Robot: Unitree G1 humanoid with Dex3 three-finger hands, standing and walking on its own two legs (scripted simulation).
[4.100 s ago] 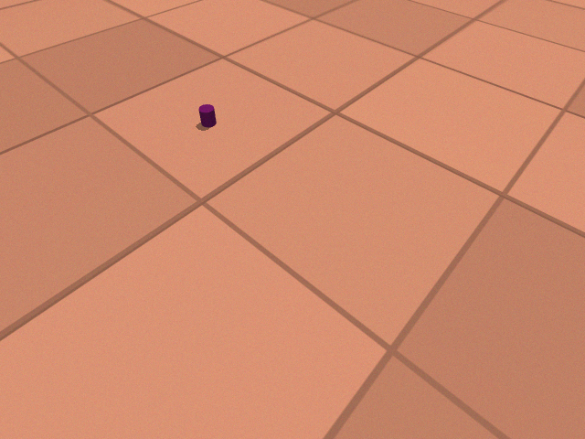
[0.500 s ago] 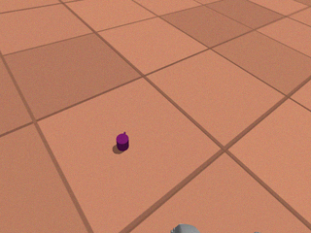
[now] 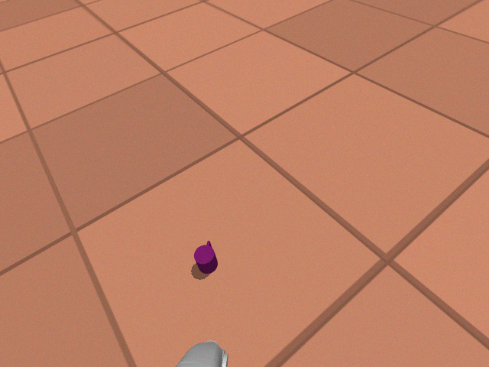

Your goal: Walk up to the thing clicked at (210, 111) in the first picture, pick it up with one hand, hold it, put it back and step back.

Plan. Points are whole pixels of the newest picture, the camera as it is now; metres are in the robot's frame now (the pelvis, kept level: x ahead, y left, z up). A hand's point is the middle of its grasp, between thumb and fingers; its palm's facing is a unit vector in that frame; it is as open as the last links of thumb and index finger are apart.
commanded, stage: walk up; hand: left
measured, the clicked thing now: (207, 255) +0.65 +0.26 -0.73
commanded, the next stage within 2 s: stand in 1.84 s
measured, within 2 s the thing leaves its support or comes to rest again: neither
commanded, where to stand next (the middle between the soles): +0.22 +0.05 m, yaw +0 degrees
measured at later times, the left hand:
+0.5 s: hand out of the picture +0.14 +0.33 -0.16, palm faces -0.02 -0.93 -0.36, open 7.4 cm
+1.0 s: hand (116, 316) +0.23 +0.29 -0.15, palm faces -0.03 -0.94 -0.33, open 7.4 cm
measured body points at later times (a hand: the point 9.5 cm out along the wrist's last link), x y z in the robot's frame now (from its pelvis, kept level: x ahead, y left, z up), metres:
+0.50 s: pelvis +0.11 +0.06 -0.01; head +0.13 +0.08 +0.44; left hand +0.15 +0.38 -0.14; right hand +0.21 -0.25 -0.11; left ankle +0.17 +0.16 -0.74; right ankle +0.16 -0.09 -0.70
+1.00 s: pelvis +0.13 +0.05 -0.01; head +0.14 +0.05 +0.44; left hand +0.23 +0.34 -0.13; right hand +0.21 -0.25 -0.14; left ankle +0.16 +0.16 -0.74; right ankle +0.18 -0.08 -0.74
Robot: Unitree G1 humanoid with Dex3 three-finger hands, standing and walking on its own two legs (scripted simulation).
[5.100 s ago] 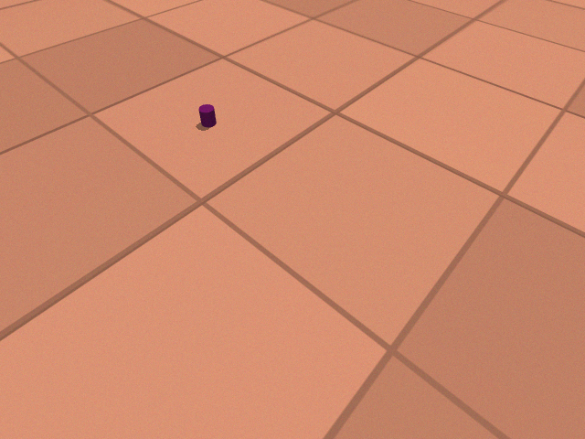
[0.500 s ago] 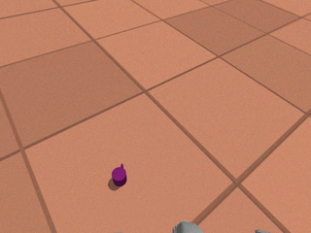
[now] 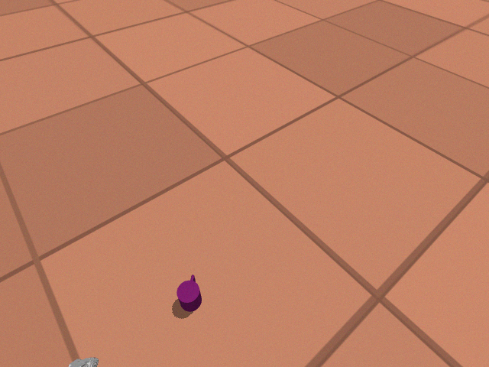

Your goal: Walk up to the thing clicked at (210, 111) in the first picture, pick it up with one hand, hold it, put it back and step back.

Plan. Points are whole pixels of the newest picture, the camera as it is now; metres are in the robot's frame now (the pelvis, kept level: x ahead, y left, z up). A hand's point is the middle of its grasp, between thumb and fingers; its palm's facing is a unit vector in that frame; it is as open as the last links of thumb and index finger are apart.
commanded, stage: walk up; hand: left
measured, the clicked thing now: (190, 291) +0.52 +0.21 -0.72
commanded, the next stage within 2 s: stand in 0.84 s
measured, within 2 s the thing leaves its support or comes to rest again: neither
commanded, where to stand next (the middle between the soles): +0.09 +0.00 m, yaw +0 degrees
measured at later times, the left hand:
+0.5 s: hand out of the picture +0.08 +0.26 -0.15, palm faces -0.02 -0.94 -0.34, open 7.4 cm
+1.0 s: hand out of the picture +0.11 +0.25 -0.15, palm faces -0.02 -0.95 -0.32, open 7.4 cm
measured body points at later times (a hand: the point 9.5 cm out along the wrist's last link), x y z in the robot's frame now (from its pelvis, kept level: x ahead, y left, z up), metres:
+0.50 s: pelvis +0.02 +0.00 +0.01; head +0.03 +0.00 +0.46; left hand +0.08 +0.31 -0.12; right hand +0.11 -0.29 -0.12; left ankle +0.03 +0.11 -0.74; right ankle +0.05 -0.12 -0.74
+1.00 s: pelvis +0.03 +0.00 +0.01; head +0.04 +0.01 +0.46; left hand +0.11 +0.30 -0.12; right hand +0.11 -0.30 -0.12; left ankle +0.03 +0.11 -0.74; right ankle +0.05 -0.12 -0.74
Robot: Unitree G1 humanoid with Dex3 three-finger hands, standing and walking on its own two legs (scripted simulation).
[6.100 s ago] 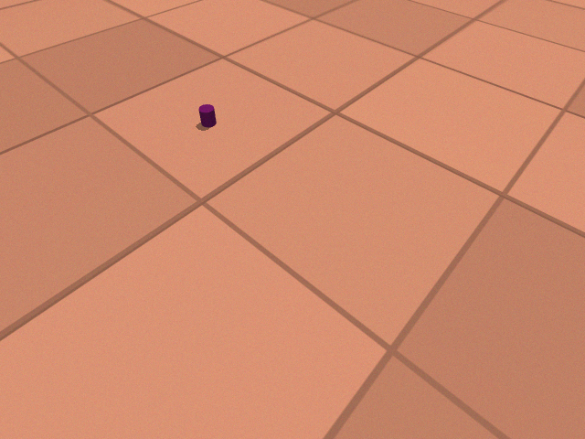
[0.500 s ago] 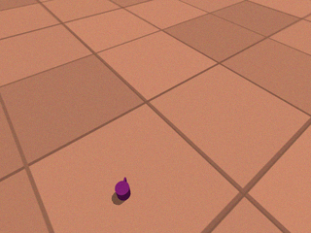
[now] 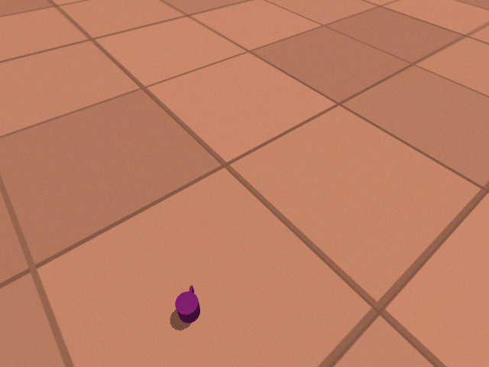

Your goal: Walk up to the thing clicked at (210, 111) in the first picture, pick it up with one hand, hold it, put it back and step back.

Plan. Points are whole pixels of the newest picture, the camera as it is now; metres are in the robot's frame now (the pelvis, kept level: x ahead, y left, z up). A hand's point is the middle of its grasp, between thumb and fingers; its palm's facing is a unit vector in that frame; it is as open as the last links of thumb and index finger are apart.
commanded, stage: stand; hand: left
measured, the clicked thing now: (189, 303) +0.48 +0.20 -0.73
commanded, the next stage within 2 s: none
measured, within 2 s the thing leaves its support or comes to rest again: neither
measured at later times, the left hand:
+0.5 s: hand out of the picture +0.09 +0.24 -0.16, palm faces -0.01 -0.94 -0.33, open 7.4 cm
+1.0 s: hand out of the picture +0.09 +0.25 -0.16, palm faces -0.01 -0.94 -0.34, open 7.4 cm
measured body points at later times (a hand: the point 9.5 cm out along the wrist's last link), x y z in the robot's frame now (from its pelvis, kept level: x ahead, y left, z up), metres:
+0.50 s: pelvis +0.02 +0.00 +0.00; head +0.03 +0.00 +0.45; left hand +0.09 +0.29 -0.13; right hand +0.10 -0.30 -0.13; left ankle +0.00 +0.11 -0.75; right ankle +0.02 -0.13 -0.75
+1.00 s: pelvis +0.01 +0.00 +0.00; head +0.02 +0.00 +0.45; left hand +0.09 +0.30 -0.13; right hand +0.10 -0.30 -0.13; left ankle +0.00 +0.11 -0.75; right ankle +0.02 -0.13 -0.75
